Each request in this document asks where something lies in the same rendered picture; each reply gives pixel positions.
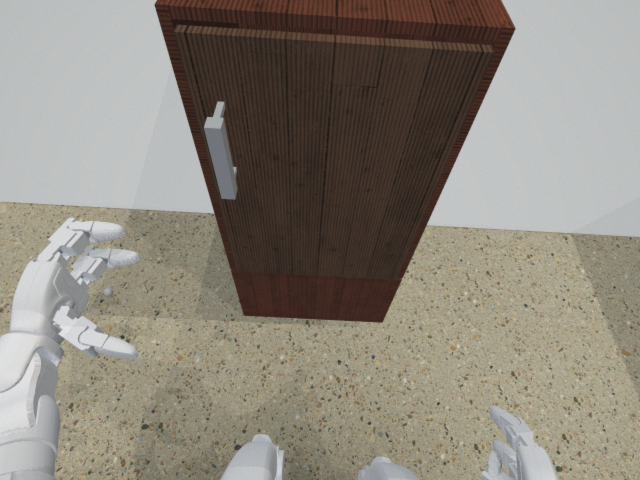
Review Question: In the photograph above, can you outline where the left robot hand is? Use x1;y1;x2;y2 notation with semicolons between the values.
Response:
10;218;140;359

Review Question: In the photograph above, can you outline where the right robot hand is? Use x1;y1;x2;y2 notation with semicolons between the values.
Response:
482;406;559;480

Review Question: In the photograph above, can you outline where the robot left forearm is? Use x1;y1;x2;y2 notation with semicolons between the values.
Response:
0;331;64;480

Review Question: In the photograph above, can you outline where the left robot shin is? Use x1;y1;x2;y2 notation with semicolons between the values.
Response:
252;434;272;443

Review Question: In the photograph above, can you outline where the robot left thigh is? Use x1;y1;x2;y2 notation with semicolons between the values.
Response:
220;441;285;480

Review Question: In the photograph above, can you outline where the handle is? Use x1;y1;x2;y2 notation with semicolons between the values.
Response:
204;101;238;200

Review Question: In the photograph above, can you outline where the cupboard door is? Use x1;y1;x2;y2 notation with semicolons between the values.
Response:
174;25;494;280

